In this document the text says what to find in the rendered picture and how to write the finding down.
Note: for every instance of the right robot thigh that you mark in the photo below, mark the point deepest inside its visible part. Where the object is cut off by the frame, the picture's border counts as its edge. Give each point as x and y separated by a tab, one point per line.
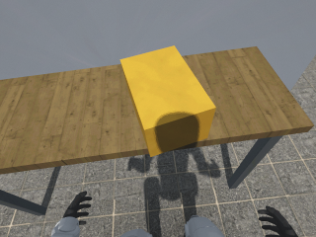
200	226

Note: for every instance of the left robot hand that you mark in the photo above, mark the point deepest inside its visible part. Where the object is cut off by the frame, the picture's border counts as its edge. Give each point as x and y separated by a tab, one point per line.
74	206

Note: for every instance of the robot left forearm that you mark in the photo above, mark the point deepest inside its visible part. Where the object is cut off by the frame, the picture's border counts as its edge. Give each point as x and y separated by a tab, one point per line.
66	227

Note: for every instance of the table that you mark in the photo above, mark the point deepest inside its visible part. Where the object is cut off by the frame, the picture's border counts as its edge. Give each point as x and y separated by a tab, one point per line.
87	115

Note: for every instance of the right robot hand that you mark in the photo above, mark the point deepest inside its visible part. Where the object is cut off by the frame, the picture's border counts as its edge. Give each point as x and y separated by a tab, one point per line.
281	225

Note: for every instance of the carton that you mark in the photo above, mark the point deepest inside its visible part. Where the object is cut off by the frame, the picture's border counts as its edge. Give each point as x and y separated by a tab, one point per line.
172	108

